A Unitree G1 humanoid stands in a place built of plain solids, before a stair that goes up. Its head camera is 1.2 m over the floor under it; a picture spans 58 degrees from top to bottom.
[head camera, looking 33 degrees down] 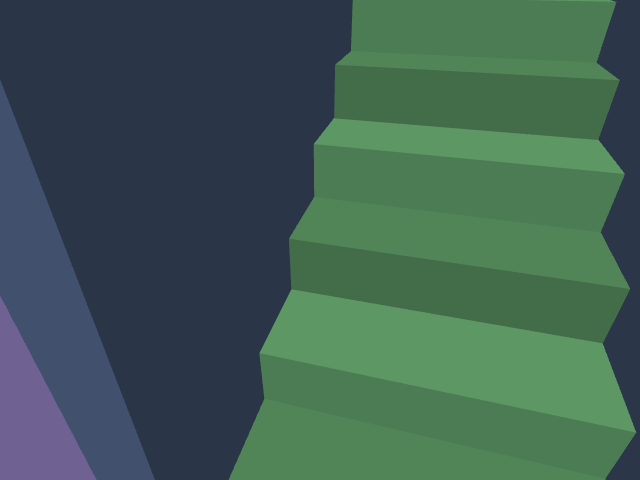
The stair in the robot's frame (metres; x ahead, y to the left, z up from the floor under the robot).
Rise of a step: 0.18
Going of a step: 0.26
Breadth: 0.85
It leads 15 degrees to the right of straight ahead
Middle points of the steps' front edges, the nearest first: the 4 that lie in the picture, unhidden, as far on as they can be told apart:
0.65 -0.26 0.36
0.91 -0.32 0.55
1.16 -0.39 0.73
1.41 -0.46 0.91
